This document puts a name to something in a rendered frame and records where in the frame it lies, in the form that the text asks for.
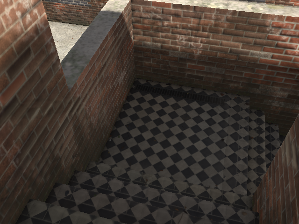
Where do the stairs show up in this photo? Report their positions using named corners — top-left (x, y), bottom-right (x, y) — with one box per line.
top-left (0, 161), bottom-right (259, 224)
top-left (247, 108), bottom-right (286, 197)

